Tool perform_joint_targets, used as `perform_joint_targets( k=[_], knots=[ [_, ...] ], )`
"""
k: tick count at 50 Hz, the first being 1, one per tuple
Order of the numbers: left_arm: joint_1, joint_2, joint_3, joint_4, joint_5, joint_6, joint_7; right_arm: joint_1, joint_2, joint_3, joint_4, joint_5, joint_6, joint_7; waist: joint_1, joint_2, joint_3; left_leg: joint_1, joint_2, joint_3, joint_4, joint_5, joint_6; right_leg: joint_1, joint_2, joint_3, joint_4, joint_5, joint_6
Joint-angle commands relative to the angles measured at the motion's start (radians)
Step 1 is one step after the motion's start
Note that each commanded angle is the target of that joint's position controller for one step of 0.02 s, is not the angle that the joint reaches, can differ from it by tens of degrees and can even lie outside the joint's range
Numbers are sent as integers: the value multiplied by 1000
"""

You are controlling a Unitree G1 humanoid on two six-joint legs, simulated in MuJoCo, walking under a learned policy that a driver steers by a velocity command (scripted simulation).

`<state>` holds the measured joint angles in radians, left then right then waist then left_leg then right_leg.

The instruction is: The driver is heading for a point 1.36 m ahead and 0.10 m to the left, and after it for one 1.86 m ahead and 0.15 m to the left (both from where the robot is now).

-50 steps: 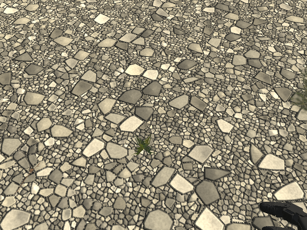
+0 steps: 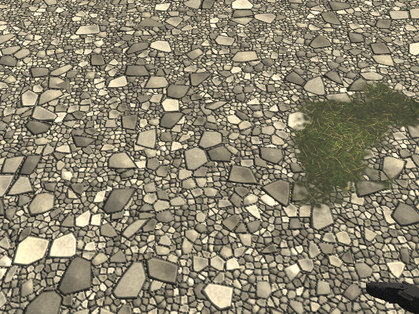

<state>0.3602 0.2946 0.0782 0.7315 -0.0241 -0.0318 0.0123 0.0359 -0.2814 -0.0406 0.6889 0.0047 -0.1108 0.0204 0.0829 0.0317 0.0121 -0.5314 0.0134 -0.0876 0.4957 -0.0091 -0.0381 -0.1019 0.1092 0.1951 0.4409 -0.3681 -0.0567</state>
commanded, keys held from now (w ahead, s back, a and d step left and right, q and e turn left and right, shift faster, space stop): w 1.00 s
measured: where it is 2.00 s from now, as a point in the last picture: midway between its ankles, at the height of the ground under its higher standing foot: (259, 158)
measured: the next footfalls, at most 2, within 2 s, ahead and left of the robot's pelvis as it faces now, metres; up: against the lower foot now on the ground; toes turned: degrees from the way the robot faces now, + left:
left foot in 0.04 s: +0.19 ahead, +0.13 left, +0.00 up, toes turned -5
right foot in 0.54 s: +0.43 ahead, -0.15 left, +0.00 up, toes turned -7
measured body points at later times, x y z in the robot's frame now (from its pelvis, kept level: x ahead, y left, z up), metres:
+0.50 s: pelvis +0.26 -0.01 +0.00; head +0.29 -0.01 +0.45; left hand +0.53 +0.18 -0.06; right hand +0.21 -0.29 -0.13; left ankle +0.15 +0.13 -0.73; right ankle +0.39 -0.14 -0.72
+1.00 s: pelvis +0.52 -0.04 +0.00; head +0.55 -0.04 +0.45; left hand +0.54 +0.25 -0.12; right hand +0.73 -0.28 -0.08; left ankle +0.70 +0.08 -0.71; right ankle +0.39 -0.14 -0.73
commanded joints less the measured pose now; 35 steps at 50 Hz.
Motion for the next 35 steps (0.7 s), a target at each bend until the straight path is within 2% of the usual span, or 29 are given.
perform_joint_targets(
  k=[1, 2, 3, 4, 5, 6, 7, 8, 10, 11, 13, 15, 18, 20, 23, 24, 25, 26, 27, 28, 29, 30, 31, 32, 33, 35],
  knots=[
    [-25, 109, 26, -59, 7, -7, 4, 100, -149, -59, -35, -4, -29, -3, -110, -156, -78, 276, 0, 32, -55, -37, 60, -60, -208, 186, 53, 327, -97],
    [-19, 53, 4, -69, 18, -11, 0, 223, -189, -71, -23, -24, -34, -9, -164, -90, -191, 489, 126, -79, -37, -68, 121, -135, -155, 119, 276, 275, -61],
    [116, -6, -14, -84, -2, -22, 1, 343, -283, -96, 11, -40, -23, -9, -134, 187, -321, 828, 335, -494, -95, -245, 287, -461, -8, -23, 621, -15, 18],
    [136, 58, -10, -71, -14, -29, 3, 380, -229, -88, 35, -7, -16, 2, -148, 263, -309, 857, 399, -743, -192, -498, 332, -642, -37, -17, 793, -220, 35],
    [44, 128, 8, -72, -16, -28, 2, 328, -157, -68, 23, 3, -12, 1, -168, 141, -167, 748, 357, -626, -213, -557, 290, -698, -81, 3, 854, -142, 36],
    [-41, 132, 8, -89, -3, -27, 2, 278, -130, -57, 14, -6, -3, -1, -163, 65, -91, 636, 311, -480, -214, -469, 256, -687, -116, -39, 846, -70, 36],
    [-95, 121, 8, -106, 11, -30, 0, 240, -111, -48, 18, -13, 2, -1, -146, 41, -29, 530, 270, -385, -235, -354, 250, -671, -141, -55, 787, -20, 35],
    [-106, 108, 10, -109, 15, -31, -4, 220, -91, -39, 21, -19, 2, -2, -122, 55, -10, 465, 237, -315, -256, -263, 240, -629, -172, -63, 731, 19, 33],
    [-83, 70, 2, -104, 11, -29, -12, 218, -85, -36, 32, -13, -1, -2, -97, 85, -16, 410, 206, -237, -290, -155, 246, -567, -191, -97, 656, 45, 38],
    [-91, 56, -3, -106, 13, -28, -13, 226, -98, -39, 41, -7, -3, -3, -96, 83, -15, 401, 205, -207, -306, -111, 257, -565, -196, -112, 615, 60, 43],
    [-149, 34, -14, -126, 19, -31, -15, 239, -133, -48, 56, 0, -2, -7, -105, 61, -4, 395, 211, -158, -333, -43, 271, -574, -208, -131, 497, 128, 55],
    [-207, 19, -24, -136, 19, -37, -20, 252, -152, -51, 70, 4, 4, -10, -124, 49, 0, 392, 196, -97, -344, -6, 259, -546, -206, -147, 366, 237, 59],
    [-294, 18, -27, -151, 11, -44, -30, 292, -168, -52, 96, 14, 15, -11, -156, 49, 14, 390, 179, -34, -338, 11, 237, -476, -180, -176, 212, 358, 65],
    [-345, 25, -25, -168, 5, -47, -37, 331, -175, -52, 117, 19, 22, -10, -172, 49, 26, 422, 198, -36, -325, 10, 230, -461, -167, -183, 158, 375, 59],
    [-378, 44, -19, -188, 2, -53, -49, 351, -190, -56, 139, 25, 38, -13, -161, 59, 38, 497, 237, -49, -280, 55, 210, -442, -153, -187, 94, 305, 24],
    [-353, 57, -13, -184, 4, -55, -50, 346, -199, -58, 143, 25, 44, -16, -138, 63, 26, 511, 241, -44, -245, 121, 199, -392, -142, -197, 71, 283, 9],
    [-282, 77, -1, -164, 9, -55, -47, 329, -204, -58, 143, 27, 49, -19, -89, 58, -12, 506, 220, -14, -161, 260, 181, -277, -118, -221, 32, 288, -12],
    [-151, 120, 22, -123, 16, -53, -40, 334, -182, -49, 142, 24, 50, -21, -29, 37, -100, 462, 172, 32, 1, 359, 155, -77, -108, -228, 21, 297, -41],
    [33, 192, 44, -93, 27, -49, -28, 322, -131, -26, 114, -1, 46, -23, 47, -60, -247, 278, 119, 80, 297, 155, 113, 214, -282, -38, 56, 332, -108],
    [81, 275, 58, -75, 29, -42, -29, 428, -25, 8, 90, -3, 24, -19, -6, -332, -355, -104, -47, 98, 636, -477, 51, 499, -499, 411, -43, 156, -264],
    [92, 181, 36, -74, 17, -40, -32, 377, -123, -14, 104, 15, 7, -13, 31, -243, -336, -227, -9, -15, 761, -566, 56, 477, -492, 504, -115, 13, -262],
    [27, 148, 21, -77, 15, -42, -31, 292, -165, -27, 76, 34, -2, -8, 21, -194, -195, -284, 37, -2, 777, -482, 67, 363, -457, 369, -134, 44, -225],
    [-33, 127, 12, -82, 20, -43, -33, 244, -154, -25, 70, 27, -4, -10, -5, -127, -127, -256, 76, 20, 739, -396, 65, 240, -412, 261, -152, 137, -204],
    [-80, 103, 5, -84, 25, -44, -37, 224, -145, -27, 67, 11, 0, -11, -33, -104, -72, -221, 98, 25, 681, -343, 57, 132, -379, 190, -182, 229, -196],
    [-108, 86, 0, -85, 33, -48, -38, 239, -134, -29, 71, 6, 9, -10, -67, -118, -58, -160, 119, 17, 647, -307, 51, 56, -354, 140, -211, 293, -189],
    [-121, 87, 3, -73, 26, -60, -39, 261, -94, -22, 80, 6, 29, -10, -98, -119, -48, -104, 125, 26, 593, -277, 35, -23, -339, 78, -260, 357, -199]
  ],
)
